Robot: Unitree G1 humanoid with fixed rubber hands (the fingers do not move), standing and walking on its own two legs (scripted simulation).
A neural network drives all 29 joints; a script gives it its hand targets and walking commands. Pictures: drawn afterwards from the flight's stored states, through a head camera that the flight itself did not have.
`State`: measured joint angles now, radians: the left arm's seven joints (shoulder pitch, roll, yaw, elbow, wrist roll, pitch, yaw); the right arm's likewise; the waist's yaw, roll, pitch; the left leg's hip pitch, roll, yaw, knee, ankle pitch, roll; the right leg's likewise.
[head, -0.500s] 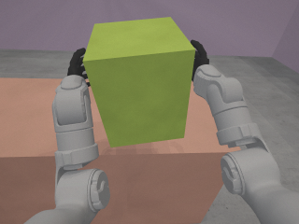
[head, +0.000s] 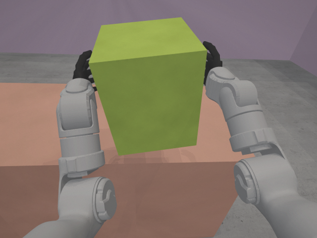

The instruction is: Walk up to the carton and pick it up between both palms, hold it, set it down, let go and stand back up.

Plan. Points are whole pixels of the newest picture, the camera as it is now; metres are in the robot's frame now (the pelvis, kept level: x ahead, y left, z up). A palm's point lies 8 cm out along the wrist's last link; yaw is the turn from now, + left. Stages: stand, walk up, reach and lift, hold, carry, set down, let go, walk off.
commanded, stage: hold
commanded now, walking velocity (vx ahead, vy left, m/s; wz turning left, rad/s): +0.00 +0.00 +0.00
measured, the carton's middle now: (149, 86) +0.40 +0.01 +0.24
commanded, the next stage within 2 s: none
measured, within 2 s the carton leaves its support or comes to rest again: neither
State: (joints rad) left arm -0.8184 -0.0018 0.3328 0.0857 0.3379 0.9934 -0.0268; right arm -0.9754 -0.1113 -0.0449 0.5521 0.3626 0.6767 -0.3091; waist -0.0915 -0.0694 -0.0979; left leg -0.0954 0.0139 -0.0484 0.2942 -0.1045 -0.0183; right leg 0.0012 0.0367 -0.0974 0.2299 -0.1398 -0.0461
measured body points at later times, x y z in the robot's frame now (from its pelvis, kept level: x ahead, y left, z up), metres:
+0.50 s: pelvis +0.00 +0.00 +0.00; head -0.07 +0.04 +0.44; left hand +0.37 +0.17 +0.27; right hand +0.38 -0.13 +0.29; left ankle +0.04 +0.13 -0.75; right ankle +0.00 -0.09 -0.75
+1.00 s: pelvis +0.00 +0.00 +0.00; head -0.07 +0.04 +0.44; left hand +0.37 +0.17 +0.27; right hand +0.38 -0.13 +0.29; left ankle +0.04 +0.13 -0.75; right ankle +0.00 -0.09 -0.75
